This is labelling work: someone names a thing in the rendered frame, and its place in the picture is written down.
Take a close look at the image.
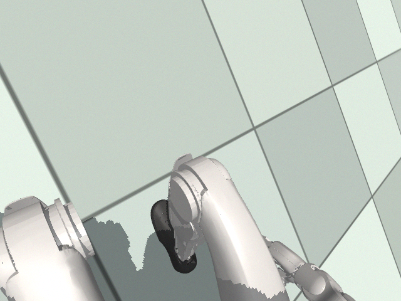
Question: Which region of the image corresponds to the right robot foot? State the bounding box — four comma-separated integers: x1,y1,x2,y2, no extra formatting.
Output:
150,199,197,273

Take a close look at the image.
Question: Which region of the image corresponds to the right robot hand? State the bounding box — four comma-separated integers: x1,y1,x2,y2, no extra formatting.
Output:
263,236,306,286

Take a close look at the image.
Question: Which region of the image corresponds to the right robot arm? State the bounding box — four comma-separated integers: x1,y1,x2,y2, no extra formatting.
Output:
294,263,355,301

